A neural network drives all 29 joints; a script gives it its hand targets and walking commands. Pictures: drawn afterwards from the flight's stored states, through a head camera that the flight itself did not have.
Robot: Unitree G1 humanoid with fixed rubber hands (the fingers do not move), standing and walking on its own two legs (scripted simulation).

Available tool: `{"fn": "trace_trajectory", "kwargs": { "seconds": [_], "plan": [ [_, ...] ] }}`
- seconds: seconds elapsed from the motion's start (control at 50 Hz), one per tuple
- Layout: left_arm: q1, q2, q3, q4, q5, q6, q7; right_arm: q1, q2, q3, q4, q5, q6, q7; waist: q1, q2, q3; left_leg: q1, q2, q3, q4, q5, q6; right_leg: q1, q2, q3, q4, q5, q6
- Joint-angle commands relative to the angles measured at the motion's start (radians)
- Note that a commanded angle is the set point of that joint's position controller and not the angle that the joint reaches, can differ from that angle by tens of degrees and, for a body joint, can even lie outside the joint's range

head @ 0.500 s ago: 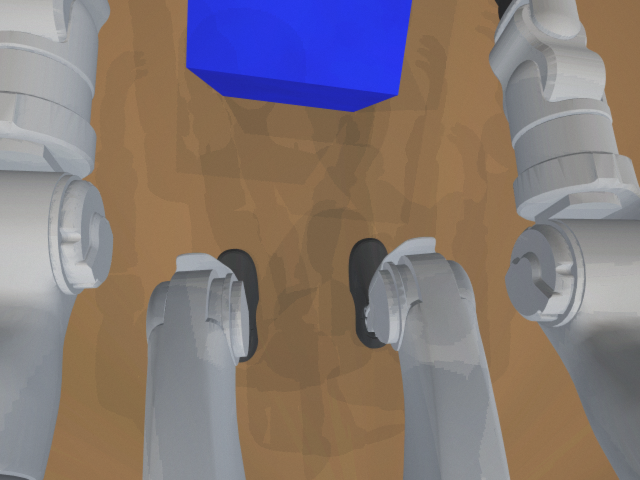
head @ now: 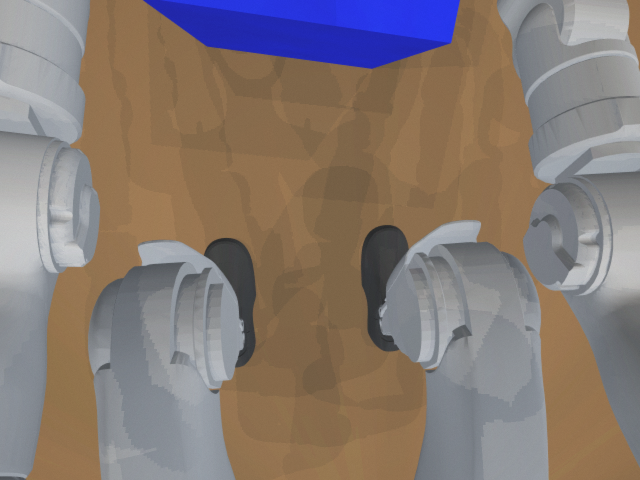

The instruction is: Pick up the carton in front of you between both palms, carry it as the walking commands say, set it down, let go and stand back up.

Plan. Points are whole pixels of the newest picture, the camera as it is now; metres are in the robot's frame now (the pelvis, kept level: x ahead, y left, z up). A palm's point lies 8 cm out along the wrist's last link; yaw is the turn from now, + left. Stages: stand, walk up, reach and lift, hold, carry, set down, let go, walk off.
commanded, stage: reach and lift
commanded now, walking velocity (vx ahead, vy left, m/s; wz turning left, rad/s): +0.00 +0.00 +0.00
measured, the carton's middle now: out of the picture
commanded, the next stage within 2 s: none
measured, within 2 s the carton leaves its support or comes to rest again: leaves its support in 0.68 s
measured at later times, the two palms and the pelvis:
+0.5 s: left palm out of the picture +0.59 +0.15 -0.17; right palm out of the picture +0.56 -0.15 -0.17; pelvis -0.01 +0.00 +0.00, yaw +0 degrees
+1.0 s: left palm out of the picture +0.53 +0.16 +0.00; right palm out of the picture +0.52 -0.13 +0.00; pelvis -0.01 -0.01 +0.07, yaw +3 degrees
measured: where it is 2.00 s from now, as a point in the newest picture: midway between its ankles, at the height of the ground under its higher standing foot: (313, 314)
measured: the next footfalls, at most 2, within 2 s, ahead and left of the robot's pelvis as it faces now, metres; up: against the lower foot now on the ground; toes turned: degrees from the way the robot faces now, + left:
none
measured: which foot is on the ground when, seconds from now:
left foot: down 0.00-1.00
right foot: down 0.00-1.00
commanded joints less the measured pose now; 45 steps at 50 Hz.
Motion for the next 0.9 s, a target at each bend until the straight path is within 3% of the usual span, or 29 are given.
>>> {"fn": "trace_trajectory", "kwargs": {
  "seconds": [0.0,0.1,0.24,0.28,0.34,0.38,0.44,0.48,0.58,0.68,0.72,0.76,0.8,0.88],
  "plan": [
    [-0.282,0.079,0.025,-0.085,0.009,-0.015,0.003,-0.215,-0.116,-0.013,-0.077,-0.008,-0.016,-0.004,-0.042,0.124,-1.380,0.727,-0.013,0.022,-0.157,0.489,-0.023,0.580,0.021,-0.074,-0.149,0.486,0.004],
    [-0.262,0.060,0.063,-0.052,0.045,-0.017,-0.012,-0.217,-0.090,-0.041,-0.057,-0.047,-0.016,0.008,-0.038,0.102,-1.237,0.588,-0.012,0.026,-0.183,0.383,-0.022,0.552,0.024,-0.061,-0.162,0.413,0.003],
    [-0.346,-0.046,0.026,-0.061,0.033,-0.017,-0.028,-0.326,0.024,0.011,-0.091,-0.032,-0.008,0.024,-0.018,0.082,-1.221,0.589,-0.023,0.036,-0.201,0.318,-0.014,0.618,0.037,-0.058,-0.174,0.383,-0.002],
    [-0.360,-0.065,0.048,-0.061,0.060,-0.013,-0.029,-0.342,0.041,-0.004,-0.092,-0.059,-0.003,0.026,-0.019,0.083,-1.206,0.601,-0.026,0.036,-0.202,0.304,-0.017,0.632,0.042,-0.060,-0.174,0.371,0.000],
    [-0.452,-0.561,-0.032,-0.069,0.077,0.023,-0.138,-0.491,0.503,0.071,-0.128,-0.085,0.033,0.133,-0.025,0.097,-1.143,0.604,-0.060,0.043,-0.193,0.300,-0.009,0.611,0.074,-0.067,-0.169,0.344,-0.009],
    [-0.410,-0.848,-0.010,-0.076,0.121,0.054,-0.231,-0.546,0.765,0.093,-0.170,-0.119,0.076,0.229,-0.014,0.103,-1.058,0.567,-0.077,0.049,-0.183,0.285,0.001,0.550,0.080,-0.073,-0.154,0.310,-0.013],
    [-0.340,-1.011,0.042,-0.123,0.159,0.093,-0.303,-0.523,0.909,0.093,-0.217,-0.147,0.124,0.309,-0.004,0.091,-1.003,0.527,-0.089,0.067,-0.177,0.263,0.010,0.499,0.083,-0.087,-0.148,0.281,-0.022],
    [-0.337,-1.055,0.035,-0.152,0.156,0.111,-0.324,-0.488,0.973,0.096,-0.226,-0.132,0.143,0.334,0.005,0.086,-1.025,0.508,-0.088,0.077,-0.176,0.262,0.014,0.512,0.088,-0.091,-0.140,0.292,-0.029],
    [-0.401,-1.153,-0.061,-0.305,0.083,0.128,-0.318,-0.527,1.060,0.174,-0.301,-0.043,0.160,0.354,0.001,0.100,-1.295,0.644,-0.086,0.074,-0.162,0.409,0.020,0.564,0.091,-0.098,-0.124,0.416,-0.035],
    [-0.474,-1.279,-0.169,-0.594,0.024,0.155,-0.281,-0.566,1.161,0.283,-0.502,0.016,0.191,0.330,-0.011,0.137,-1.902,1.010,-0.104,0.068,-0.161,0.726,0.012,0.662,0.108,-0.118,-0.145,0.627,-0.032],
    [-0.453,-1.335,-0.184,-0.666,0.039,0.175,-0.258,-0.557,1.204,0.308,-0.561,0.004,0.214,0.321,0.005,0.150,-2.076,1.092,-0.115,0.069,-0.187,0.805,0.002,0.637,0.121,-0.124,-0.172,0.649,-0.021],
    [-0.370,-1.379,-0.163,-0.651,0.081,0.200,-0.242,-0.546,1.219,0.327,-0.598,-0.019,0.232,0.317,0.023,0.137,-2.082,1.072,-0.125,0.079,-0.227,0.774,-0.004,0.623,0.128,-0.121,-0.210,0.625,-0.012],
    [-0.257,-1.411,-0.111,-0.569,0.138,0.224,-0.243,-0.487,1.243,0.328,-0.575,-0.058,0.249,0.318,0.031,0.110,-1.926,0.973,-0.129,0.088,-0.278,0.691,-0.008,0.577,0.134,-0.116,-0.265,0.560,0.001],
    [-0.139,-1.437,0.044,-0.380,0.262,0.253,-0.272,-0.351,1.243,0.167,-0.422,-0.218,0.274,0.329,-0.001,0.084,-1.544,0.642,-0.140,0.108,-0.408,0.369,-0.017,0.536,0.139,-0.110,-0.385,0.332,-0.010]
  ]
}}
